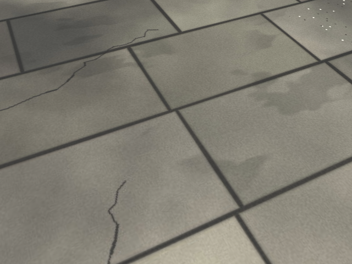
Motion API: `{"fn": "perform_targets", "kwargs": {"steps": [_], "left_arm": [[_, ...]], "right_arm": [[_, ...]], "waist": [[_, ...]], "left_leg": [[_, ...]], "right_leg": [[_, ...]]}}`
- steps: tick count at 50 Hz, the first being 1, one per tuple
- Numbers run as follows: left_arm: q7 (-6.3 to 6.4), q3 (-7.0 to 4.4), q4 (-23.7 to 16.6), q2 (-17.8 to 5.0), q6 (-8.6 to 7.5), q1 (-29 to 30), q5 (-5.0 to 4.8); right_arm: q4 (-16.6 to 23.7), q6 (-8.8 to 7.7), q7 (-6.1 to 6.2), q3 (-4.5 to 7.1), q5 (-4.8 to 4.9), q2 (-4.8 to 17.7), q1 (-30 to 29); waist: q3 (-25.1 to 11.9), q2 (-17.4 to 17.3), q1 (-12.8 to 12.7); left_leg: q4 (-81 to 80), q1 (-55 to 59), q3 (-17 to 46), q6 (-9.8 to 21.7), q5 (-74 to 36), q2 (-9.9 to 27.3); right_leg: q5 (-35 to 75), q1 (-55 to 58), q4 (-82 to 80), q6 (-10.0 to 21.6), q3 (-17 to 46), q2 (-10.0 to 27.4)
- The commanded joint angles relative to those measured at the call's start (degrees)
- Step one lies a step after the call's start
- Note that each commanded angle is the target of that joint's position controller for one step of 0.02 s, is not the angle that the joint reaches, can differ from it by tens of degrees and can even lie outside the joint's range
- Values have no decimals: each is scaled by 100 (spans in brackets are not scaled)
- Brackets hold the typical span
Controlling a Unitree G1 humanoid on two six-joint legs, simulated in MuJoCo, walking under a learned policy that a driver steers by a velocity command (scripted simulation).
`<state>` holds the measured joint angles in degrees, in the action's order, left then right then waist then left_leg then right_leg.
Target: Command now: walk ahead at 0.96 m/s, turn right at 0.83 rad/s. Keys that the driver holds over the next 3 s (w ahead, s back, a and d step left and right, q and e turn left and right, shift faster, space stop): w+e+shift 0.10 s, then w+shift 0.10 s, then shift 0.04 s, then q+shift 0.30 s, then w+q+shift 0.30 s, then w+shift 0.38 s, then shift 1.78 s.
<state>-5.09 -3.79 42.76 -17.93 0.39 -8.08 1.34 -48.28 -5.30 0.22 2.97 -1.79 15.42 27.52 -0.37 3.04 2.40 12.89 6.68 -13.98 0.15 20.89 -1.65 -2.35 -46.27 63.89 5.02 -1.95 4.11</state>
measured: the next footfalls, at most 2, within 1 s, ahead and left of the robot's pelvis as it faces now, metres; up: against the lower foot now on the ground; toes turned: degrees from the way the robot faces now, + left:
right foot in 0.18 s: +0.31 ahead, -0.06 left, +0.00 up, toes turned -14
left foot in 0.58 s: +0.67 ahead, -0.02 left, +0.00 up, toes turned -6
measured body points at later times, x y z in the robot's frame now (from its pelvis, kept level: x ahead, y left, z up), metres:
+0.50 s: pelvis +0.39 -0.05 +0.00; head +0.44 -0.06 +0.45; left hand +0.49 +0.21 -0.12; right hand +0.51 -0.32 -0.11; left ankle +0.63 +0.05 -0.68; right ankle +0.27 -0.05 -0.73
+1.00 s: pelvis +0.70 -0.11 +0.01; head +0.70 -0.11 +0.46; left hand +0.85 +0.17 -0.07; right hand +0.82 -0.39 -0.10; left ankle +0.64 -0.02 -0.73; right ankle +0.79 -0.23 -0.73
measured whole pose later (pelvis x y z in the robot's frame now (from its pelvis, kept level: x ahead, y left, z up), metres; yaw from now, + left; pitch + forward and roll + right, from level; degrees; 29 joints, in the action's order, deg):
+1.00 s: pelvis +0.70 -0.11 +0.01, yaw +12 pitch +3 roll +1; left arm 0.1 0.5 37.0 -16.1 -2.8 -7.7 1.5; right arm -40.7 -1.3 -2.1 5.2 -0.8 18.8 20.2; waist -2.7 0.6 4.2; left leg 26.9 -11.0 15.5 4.5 16.8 -10.2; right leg -10.9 -23.0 28.7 -1.8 3.2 1.4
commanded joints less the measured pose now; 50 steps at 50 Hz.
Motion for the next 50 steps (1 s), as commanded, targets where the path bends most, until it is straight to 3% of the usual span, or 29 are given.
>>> {"fn": "perform_targets", "kwargs": {"steps": [1,4,6,7,8,9,10,11,12,13,16,17,18,21,23,25,27,28,29,30,31,32,33,34,35,37,40,46,50], "left_arm": [[-103,131,-641,-5,-64,897,2],[-64,190,-733,-25,-48,981,-57],[37,105,-476,-309,-32,-24,-53],[114,-22,-158,-560,-38,-1106,-40],[228,-193,263,-835,-78,-2300,-4],[371,-382,373,-1141,-19,-2200,-82],[376,-392,63,-1691,-28,-1430,157],[436,-402,11,-1373,-20,-1656,68],[518,-326,178,-1135,-89,-1489,62],[537,-229,226,-840,-191,-1208,66],[485,2,288,-390,-521,-821,-19],[408,39,112,-72,-676,-335,-195],[422,38,155,-202,-732,-261,-188],[651,43,283,-274,-721,-368,-100],[855,34,344,-454,-620,-883,-93],[981,9,284,-628,-505,-851,-77],[1071,-47,33,-687,-391,-347,-91],[1054,-61,-129,-680,-369,91,-84],[912,-32,-250,-529,-393,702,-126],[633,200,-456,493,-452,186,25],[414,284,-592,416,-596,-1190,-129],[285,166,-752,-352,-736,-709,-331],[301,63,-842,-661,-765,-92,-324],[376,52,-811,-626,-699,-7,-171],[472,158,-658,-512,-423,-65,497],[474,260,-660,-212,-149,-337,393],[479,329,-946,-112,-104,230,143],[530,328,-1122,-193,-345,811,-1],[585,167,-830,-477,-524,-292,39]], "right_arm": [[153,-124,57,28,-1,407,-224],[23,-69,163,72,8,805,-110],[30,80,272,162,-31,1195,-266],[92,163,277,200,-78,1338,-517],[176,218,227,193,-100,1323,-743],[232,173,103,142,-56,975,-843],[784,56,8,-68,83,293,-110],[873,-85,30,-24,100,737,-971],[878,-144,28,-53,169,709,-965],[738,-112,40,-75,141,644,-907],[247,299,-49,-108,39,405,-264],[262,168,32,73,566,670,-527],[339,140,65,56,594,595,-785],[672,-93,-70,-52,329,235,-1745],[808,-180,-226,-71,293,125,-2151],[833,-153,-404,17,334,261,-1752],[704,-16,-443,237,276,720,-720],[528,99,-359,408,306,1060,160],[293,209,-226,435,346,1122,1075],[305,186,-180,272,138,978,823],[875,142,-187,269,38,1239,-168],[1237,157,-125,348,130,1203,-598],[1342,149,-96,303,192,1070,-1080],[1431,113,-91,240,185,956,-1303],[1113,294,-41,358,2,1232,-1058],[1000,387,-24,354,42,1197,-1090],[1034,414,-115,353,77,1062,-942],[1061,377,-232,428,109,1084,-707],[1052,280,-219,315,95,866,-965]], "waist": [[1147,-557,-162],[780,-707,-350],[130,-1063,-986],[-341,-1171,-1499],[-779,-1020,-1965],[-719,214,-1687],[-1268,1153,-533],[-1329,2,-1144],[-267,-408,-737],[248,-934,-378],[440,-916,170],[324,-553,50],[291,-376,38],[562,-162,-272],[238,-243,-613],[-199,189,-442],[-646,608,158],[-945,540,730],[-880,-457,1416],[-737,-2208,595],[-1846,-2013,-217],[-1219,-1086,-44],[-273,-115,-292],[-162,421,-485],[29,767,-455],[52,4,-558],[12,-659,-199],[-177,-938,304],[-233,-605,-337]], "left_leg": [[-887,-684,-16,-3,-3338,1338],[-173,-246,-405,-122,-7301,1388],[1234,44,-309,-71,-9038,1672],[2454,-246,-153,80,-9136,1804],[4110,-1017,-34,294,-7971,1703],[6320,-2543,-29,247,-2639,655],[8122,-4862,887,40,724,72],[8193,-5316,1654,66,79,157],[7704,-5343,1642,98,-214,479],[7115,-4861,1612,110,-289,727],[5942,-3277,1658,19,-164,850],[5843,-3577,1904,11,-317,987],[5543,-3707,1840,33,-665,903],[3304,-3450,1113,-59,-2381,434],[2167,-3341,594,-134,-3816,-18],[1898,-2785,424,-147,-4056,-349],[2159,-1666,506,84,-3206,-585],[2337,-742,896,380,-3004,-409],[1889,-83,1514,828,-3432,112],[2358,595,3139,1522,-3882,649],[1226,866,5969,2585,-578,1629],[-258,257,6854,2533,3304,1835],[-542,-983,6742,2093,3328,1811],[-558,-1728,6535,1904,3000,1581],[-510,-2561,5552,1676,1919,1200],[-315,-3496,3951,1466,850,300],[-217,-3362,3880,1612,811,125],[130,-2193,4251,1328,659,391],[1069,-2966,4010,991,681,250]], "right_leg": [[286,-120,-931,200,-477,9],[98,1163,-1819,558,-1178,-591],[-509,2317,-1952,769,-1088,-920],[-944,3441,-1985,929,-831,-1025],[-1144,4951,-2624,1093,-332,-1031],[-1747,5982,-3077,1172,676,-484],[-2037,7245,-3774,2115,3972,1179],[-1947,6940,-4739,2150,4520,1284],[-986,5898,-4929,1875,3862,1319],[350,4865,-4862,1602,3095,1175],[3094,3218,-5004,1000,1165,731],[3125,3447,-5009,733,1037,620],[3486,3427,-5125,485,652,413],[3498,3104,-5109,-91,-448,-334],[3597,3740,-4683,-333,-626,-371],[4080,4073,-4001,-559,-754,-234],[4868,3801,-2848,-726,-690,13],[4649,3321,-1692,-724,-611,129],[1539,2600,703,-799,-651,-401],[-3450,725,2955,-893,-7,-1256],[-3508,173,3575,-722,1233,-1143],[-2650,-362,2759,-322,1320,-874],[-2236,-227,1926,-204,1087,-651],[-2021,243,1418,-213,1152,-485],[-2027,916,761,-488,865,-279],[-1794,1953,-123,-670,492,-151],[-1446,1880,-1114,-933,434,-83],[-647,2061,-3034,-879,415,-308],[-1028,4084,-3891,-452,455,-244]]}}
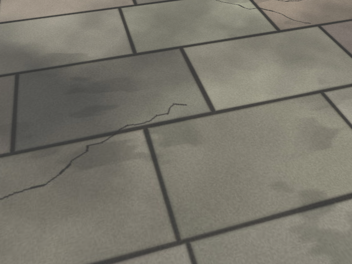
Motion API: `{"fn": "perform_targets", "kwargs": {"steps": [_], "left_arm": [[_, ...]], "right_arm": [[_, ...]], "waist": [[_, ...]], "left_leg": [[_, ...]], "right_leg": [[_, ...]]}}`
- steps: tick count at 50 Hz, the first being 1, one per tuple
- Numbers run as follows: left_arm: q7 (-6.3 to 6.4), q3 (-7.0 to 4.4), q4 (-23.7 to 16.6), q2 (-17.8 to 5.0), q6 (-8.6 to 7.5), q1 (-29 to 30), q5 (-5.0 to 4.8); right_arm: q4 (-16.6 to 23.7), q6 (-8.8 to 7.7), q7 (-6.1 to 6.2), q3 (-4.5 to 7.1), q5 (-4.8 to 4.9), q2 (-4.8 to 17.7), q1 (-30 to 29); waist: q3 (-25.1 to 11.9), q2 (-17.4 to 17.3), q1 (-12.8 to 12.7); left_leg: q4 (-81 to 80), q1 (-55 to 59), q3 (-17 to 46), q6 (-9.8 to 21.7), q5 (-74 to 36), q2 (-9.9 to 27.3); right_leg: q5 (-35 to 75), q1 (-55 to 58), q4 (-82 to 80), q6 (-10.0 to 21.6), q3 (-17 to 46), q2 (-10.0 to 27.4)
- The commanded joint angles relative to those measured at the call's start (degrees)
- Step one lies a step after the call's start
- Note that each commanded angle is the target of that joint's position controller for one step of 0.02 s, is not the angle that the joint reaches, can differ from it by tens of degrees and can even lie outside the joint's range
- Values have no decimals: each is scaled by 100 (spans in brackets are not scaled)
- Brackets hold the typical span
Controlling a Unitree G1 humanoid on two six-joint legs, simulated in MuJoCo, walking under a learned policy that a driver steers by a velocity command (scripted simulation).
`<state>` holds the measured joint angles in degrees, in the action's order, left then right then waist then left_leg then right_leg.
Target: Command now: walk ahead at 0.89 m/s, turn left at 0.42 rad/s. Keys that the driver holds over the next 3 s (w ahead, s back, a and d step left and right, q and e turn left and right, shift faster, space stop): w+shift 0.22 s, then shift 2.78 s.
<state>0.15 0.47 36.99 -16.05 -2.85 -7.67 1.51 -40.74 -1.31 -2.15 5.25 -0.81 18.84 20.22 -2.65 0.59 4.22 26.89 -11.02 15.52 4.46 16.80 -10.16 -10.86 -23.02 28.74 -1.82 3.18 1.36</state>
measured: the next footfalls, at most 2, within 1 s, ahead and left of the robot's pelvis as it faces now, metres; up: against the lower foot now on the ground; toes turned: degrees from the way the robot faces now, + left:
right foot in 0.02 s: +0.11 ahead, -0.14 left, +0.00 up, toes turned +3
left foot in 0.42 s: +0.49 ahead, +0.07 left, +0.00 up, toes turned +4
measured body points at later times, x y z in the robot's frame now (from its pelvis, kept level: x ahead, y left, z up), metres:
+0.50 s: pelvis +0.34 -0.01 -0.02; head +0.39 -0.02 +0.43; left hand +0.27 +0.24 -0.14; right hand +0.60 -0.20 -0.10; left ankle +0.45 +0.06 -0.74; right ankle +0.14 -0.16 -0.64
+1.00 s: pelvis +0.48 -0.05 +0.00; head +0.49 -0.06 +0.45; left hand +0.60 +0.21 -0.11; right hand +0.59 -0.30 -0.14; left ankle +0.45 +0.07 -0.74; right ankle +0.53 -0.17 -0.74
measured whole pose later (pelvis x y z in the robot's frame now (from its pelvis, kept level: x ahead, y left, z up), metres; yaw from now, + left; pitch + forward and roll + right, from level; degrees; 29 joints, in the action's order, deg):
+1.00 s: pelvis +0.48 -0.05 +0.00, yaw +6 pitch +0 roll +1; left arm 1.2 -0.8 45.6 -12.6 -0.8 -7.9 0.8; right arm -51.2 0.0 0.9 0.6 -0.8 13.6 12.4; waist 0.7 -0.6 1.0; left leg 30.1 -12.5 1.6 0.2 17.6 -1.9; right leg -12.8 -18.9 31.8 -0.2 2.0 0.3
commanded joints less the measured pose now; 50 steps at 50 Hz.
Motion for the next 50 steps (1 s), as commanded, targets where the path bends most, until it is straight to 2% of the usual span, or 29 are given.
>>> {"fn": "perform_targets", "kwargs": {"steps": [1,2,3,4,5,8,11,14,16,17,19,20,21,22,23,24,25,26,28,30,32,35,39,40,41,42,43,45,50], "left_arm": [[130,-394,-102,-1078,-280,-1224,135],[143,-589,-23,-1750,-240,-1654,255],[80,-633,68,-1528,-197,-1577,232],[28,-543,50,-1111,-205,-1552,156],[-8,-495,120,-914,-236,-1581,118],[-23,-417,453,-689,-331,-1845,6],[-62,-396,697,-600,-403,-2142,-70],[-73,-329,883,-458,-402,-1983,-96],[-76,-347,1165,-611,-403,-2306,-138],[75,-435,1094,-1026,-366,-2161,-417],[227,-467,1162,-1221,-273,-2006,-390],[235,-458,1152,-1224,-213,-1815,-330],[211,-420,1071,-1113,-202,-1647,-266],[172,-269,843,-555,-228,-1712,-15],[42,-90,1126,-49,-251,-3089,-149],[-11,-274,1266,-820,-258,-2844,-252],[-5,-306,974,-881,-245,-2091,-355],[72,-304,899,-796,-230,-1674,-270],[151,-344,885,-694,-89,-1577,-174],[180,-253,886,-233,15,-1806,-171],[214,-217,802,-136,42,-1509,-112],[207,-255,740,-272,118,-1016,-121],[201,-317,582,-413,172,-456,-69],[198,-335,565,-453,159,-413,-19],[214,-364,486,-645,142,-359,30],[248,-442,400,-1020,176,-213,17],[225,-380,434,-707,215,-64,-18],[129,-300,417,-322,225,174,-61],[116,-314,618,-392,103,20,-92]], "right_arm": [[399,-216,41,-29,65,213,-437],[679,-311,40,-173,184,-145,-514],[631,-279,96,-177,56,154,-566],[571,-253,83,-142,-64,336,-832],[551,-262,14,-151,-145,340,-927],[574,-193,-138,-191,-235,276,-1132],[774,-175,-165,-263,-208,222,-1689],[943,-257,-224,-468,-227,-104,-2276],[972,-314,-263,-598,-165,-328,-2560],[1098,-490,-166,-468,288,-181,-2542],[939,-563,-99,-326,212,263,-1933],[688,-548,-43,-232,163,403,-1123],[389,-479,44,-158,74,546,-228],[143,-398,130,-154,-79,859,417],[196,-404,85,-220,-211,773,465],[297,-311,100,-185,-75,464,118],[355,-293,111,-235,35,325,-503],[315,-311,105,-277,110,179,-875],[253,-344,75,-324,53,55,-1122],[117,-367,30,-314,-37,59,-1338],[8,-339,69,-266,-72,172,-1419],[-193,-251,124,-233,-39,267,-1234],[-382,-172,140,-283,44,189,-1274],[-441,-172,144,-324,79,82,-1186],[-528,-189,147,-375,39,-56,-900],[-655,-220,141,-362,-37,-60,-231],[-724,-180,195,-401,5,-187,-41],[-702,2,291,-342,4,60,-643],[-883,101,363,-313,23,83,-628]], "waist": [[-297,388,-991],[-538,1630,-1076],[-120,1002,-949],[136,233,-954],[217,56,-905],[500,638,-793],[729,617,-806],[897,505,-692],[824,667,-837],[495,770,-682],[-16,849,-200],[-387,811,259],[-829,798,653],[-1513,-543,526],[-2852,-1524,22],[-2760,-492,205],[-1595,-445,-2],[-860,77,-209],[-273,88,-515],[-260,-307,-813],[-345,-523,-788],[-493,-579,-607],[-142,-526,-611],[-80,-456,-627],[-67,-127,-537],[-166,625,-122],[-418,1028,-60],[20,597,-284],[6,305,-345]], "left_leg": [[1142,-1904,405,332,990,724],[2633,-3291,-646,105,1068,61],[3565,-4149,-776,136,820,458],[3931,-4283,-618,116,358,626],[3896,-4206,-580,70,54,729],[3603,-3953,-682,-44,-340,860],[3243,-4086,-917,-136,-751,822],[1604,-2882,-1917,-268,-1330,834],[815,-1729,-2308,-134,-1797,683],[685,-1669,-1928,-74,-1796,615],[259,-1048,-1871,144,-1970,448],[-110,-148,-1778,311,-2592,499],[-248,1157,-1433,490,-3447,896],[512,2972,-245,755,-5988,2132],[709,4492,2047,2102,-7194,3694],[403,3728,1521,1952,-6568,3307],[84,2768,728,1728,-6110,2946],[-255,1755,366,1490,-5654,2601],[-767,236,-47,1332,-5345,2303],[-954,-607,-544,1287,-5349,2152],[-958,-956,-945,1141,-5349,1916],[-989,-935,-1001,977,-4209,1873],[-797,-1048,-736,676,-1939,1828],[-598,-1055,-711,461,-1421,1671],[-315,-1127,-760,148,-811,1426],[14,-1361,-1065,-122,298,968],[39,-914,-1315,-280,452,910],[-58,-637,-1352,-380,-25,943],[-48,-387,-1206,-373,-672,1068]], "right_leg": [[-1274,2775,-796,462,1025,944],[-3484,3621,-1747,965,3563,2053],[-3940,3449,-1776,1212,4355,2327],[-3502,3278,-1562,1118,3658,2003],[-2925,3076,-1508,956,2834,1640],[-1773,2602,-1832,733,1670,1035],[-244,2458,-2038,813,1050,893],[3204,1723,-1966,704,-19,488],[4510,1517,-2038,626,-192,529],[5220,2057,-1458,687,0,775],[6132,2579,-752,606,-12,935],[6260,2496,105,498,-109,863],[5674,1883,1229,349,-152,666],[703,370,3373,154,-313,-86],[-2799,-1031,5381,-22,708,-748],[-2470,-947,5364,8,1078,-364],[-2217,-1274,4987,-46,637,-87],[-1942,-1326,4554,-122,329,123],[-1565,-649,4014,-236,209,306],[-1285,8,3121,-325,131,374],[-707,444,2202,-301,-20,302],[374,788,1524,-222,-20,201],[689,1170,399,2,6,123],[915,1386,-57,106,19,125],[1949,1661,-376,251,410,508],[2614,1973,-211,604,790,998],[1535,1580,-334,884,842,1060],[-29,913,-493,576,601,523],[989,1111,-206,461,371,324]]}}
